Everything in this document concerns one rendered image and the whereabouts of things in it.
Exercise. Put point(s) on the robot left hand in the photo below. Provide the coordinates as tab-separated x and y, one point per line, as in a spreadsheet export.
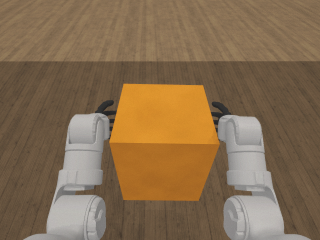
101	109

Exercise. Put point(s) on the carton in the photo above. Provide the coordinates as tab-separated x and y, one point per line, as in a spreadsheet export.
163	142

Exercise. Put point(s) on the right robot upper arm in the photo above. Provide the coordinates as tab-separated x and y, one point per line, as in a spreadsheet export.
254	217

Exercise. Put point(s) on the robot left forearm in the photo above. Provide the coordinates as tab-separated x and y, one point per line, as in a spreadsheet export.
83	157

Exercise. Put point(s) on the robot right forearm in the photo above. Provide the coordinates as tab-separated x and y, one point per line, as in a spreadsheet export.
246	159

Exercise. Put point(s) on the left robot upper arm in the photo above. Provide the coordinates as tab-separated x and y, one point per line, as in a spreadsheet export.
75	217

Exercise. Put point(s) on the robot right hand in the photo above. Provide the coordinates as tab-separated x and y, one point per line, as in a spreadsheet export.
224	111

